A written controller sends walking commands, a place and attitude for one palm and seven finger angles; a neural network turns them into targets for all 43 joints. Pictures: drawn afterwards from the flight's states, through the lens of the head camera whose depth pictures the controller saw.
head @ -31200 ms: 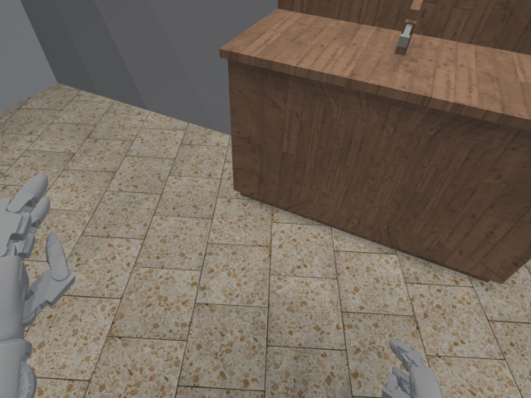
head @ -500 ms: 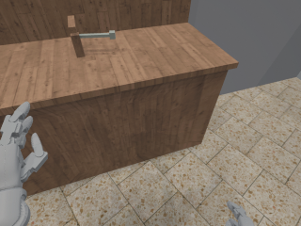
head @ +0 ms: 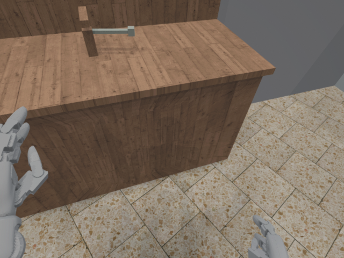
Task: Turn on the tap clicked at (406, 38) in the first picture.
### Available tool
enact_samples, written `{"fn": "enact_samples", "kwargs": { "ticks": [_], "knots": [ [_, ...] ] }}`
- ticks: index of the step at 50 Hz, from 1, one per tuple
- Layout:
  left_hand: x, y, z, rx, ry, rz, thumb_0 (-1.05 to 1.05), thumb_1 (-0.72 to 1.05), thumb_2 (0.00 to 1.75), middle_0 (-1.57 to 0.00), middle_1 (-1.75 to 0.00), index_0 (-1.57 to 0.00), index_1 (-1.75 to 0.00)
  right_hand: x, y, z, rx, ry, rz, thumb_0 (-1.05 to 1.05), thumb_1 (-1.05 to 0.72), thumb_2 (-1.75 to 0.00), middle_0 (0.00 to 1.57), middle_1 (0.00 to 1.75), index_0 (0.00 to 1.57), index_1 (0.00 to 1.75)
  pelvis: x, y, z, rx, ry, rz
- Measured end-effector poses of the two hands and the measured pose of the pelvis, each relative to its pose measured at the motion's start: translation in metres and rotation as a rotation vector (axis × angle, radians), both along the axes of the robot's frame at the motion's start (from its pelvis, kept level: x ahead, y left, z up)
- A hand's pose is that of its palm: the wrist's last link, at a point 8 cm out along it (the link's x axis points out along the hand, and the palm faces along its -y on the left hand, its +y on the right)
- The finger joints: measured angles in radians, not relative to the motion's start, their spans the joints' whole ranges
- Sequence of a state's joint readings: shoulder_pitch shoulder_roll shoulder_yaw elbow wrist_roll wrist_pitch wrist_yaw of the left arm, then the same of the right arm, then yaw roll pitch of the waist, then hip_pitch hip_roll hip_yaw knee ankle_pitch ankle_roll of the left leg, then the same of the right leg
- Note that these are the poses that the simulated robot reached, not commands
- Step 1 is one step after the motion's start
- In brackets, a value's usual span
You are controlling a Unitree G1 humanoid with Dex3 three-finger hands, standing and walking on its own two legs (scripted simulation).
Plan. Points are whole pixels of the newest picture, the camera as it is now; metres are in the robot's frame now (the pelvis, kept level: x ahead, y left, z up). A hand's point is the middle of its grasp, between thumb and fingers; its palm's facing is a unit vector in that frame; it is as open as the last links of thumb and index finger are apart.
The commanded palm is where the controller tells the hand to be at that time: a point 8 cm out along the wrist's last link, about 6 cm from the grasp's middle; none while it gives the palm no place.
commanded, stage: stand and check the lever's angle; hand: left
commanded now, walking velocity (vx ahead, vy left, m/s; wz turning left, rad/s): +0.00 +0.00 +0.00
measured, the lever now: (131, 31) +0.85 +0.22 +0.13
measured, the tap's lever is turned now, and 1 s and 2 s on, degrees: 78 78 78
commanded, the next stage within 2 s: stand and wait in 0.12 s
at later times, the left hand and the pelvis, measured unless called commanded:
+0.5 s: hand (50, 164) +0.23 +0.24 +0.16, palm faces +0.40 -0.84 -0.36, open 7.4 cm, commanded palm +0.18 +0.28 +0.18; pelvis +0.02 +0.00 +0.00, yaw +0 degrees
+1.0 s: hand (51, 166) +0.23 +0.24 +0.15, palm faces +0.40 -0.84 -0.37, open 7.4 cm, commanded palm +0.18 +0.28 +0.18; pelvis +0.02 +0.00 +0.00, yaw +0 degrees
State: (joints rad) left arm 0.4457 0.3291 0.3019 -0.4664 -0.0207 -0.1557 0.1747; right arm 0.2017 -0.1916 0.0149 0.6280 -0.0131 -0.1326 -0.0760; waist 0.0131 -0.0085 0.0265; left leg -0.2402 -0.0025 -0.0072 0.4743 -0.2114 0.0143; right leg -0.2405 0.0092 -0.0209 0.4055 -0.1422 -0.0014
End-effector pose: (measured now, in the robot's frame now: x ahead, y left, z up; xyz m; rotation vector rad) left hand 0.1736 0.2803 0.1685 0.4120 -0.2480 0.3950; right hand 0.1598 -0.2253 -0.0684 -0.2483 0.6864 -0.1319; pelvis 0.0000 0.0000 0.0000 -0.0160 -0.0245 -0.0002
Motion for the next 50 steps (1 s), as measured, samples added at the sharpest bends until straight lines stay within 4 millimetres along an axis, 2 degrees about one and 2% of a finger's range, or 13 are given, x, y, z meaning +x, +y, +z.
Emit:
{"fn": "enact_samples", "kwargs": {
  "ticks": [5,15,26,50],
  "knots": [
    [0.004,-0.001,0.006,0.021,-0.006,-0.012,0.01,0.89,0.90,-0.21,-0.30,-0.21,-0.30,0.009,0.001,0.000,0.013,-0.007,0.000,0.01,-0.90,-0.89,0.20,0.30,0.20,0.30,0.005,0.000,0.000,-0.002,0.006,-0.001],
    [0.012,0.001,-0.005,-0.008,0.053,0.006,0.01,0.89,0.90,-0.21,-0.30,-0.21,-0.30,0.021,-0.003,0.001,0.004,0.001,-0.004,0.01,-0.90,-0.89,0.20,0.30,0.20,0.30,0.014,0.000,0.001,-0.002,0.013,-0.002],
    [0.018,-0.003,0.004,0.015,0.030,-0.008,0.01,0.89,0.90,-0.21,-0.30,-0.21,-0.30,0.032,-0.006,0.003,0.008,-0.012,-0.007,0.01,-0.90,-0.89,0.20,0.30,0.20,0.30,0.020,-0.002,0.002,-0.001,0.014,0.001],
    [0.018,-0.002,-0.001,0.005,0.059,0.001,0.01,0.89,0.90,-0.21,-0.30,-0.21,-0.30,0.028,-0.008,0.001,0.009,0.008,-0.010,0.01,-0.90,-0.89,0.20,0.30,0.20,0.30,0.020,-0.003,0.003,-0.002,0.016,0.003]
  ]
}}
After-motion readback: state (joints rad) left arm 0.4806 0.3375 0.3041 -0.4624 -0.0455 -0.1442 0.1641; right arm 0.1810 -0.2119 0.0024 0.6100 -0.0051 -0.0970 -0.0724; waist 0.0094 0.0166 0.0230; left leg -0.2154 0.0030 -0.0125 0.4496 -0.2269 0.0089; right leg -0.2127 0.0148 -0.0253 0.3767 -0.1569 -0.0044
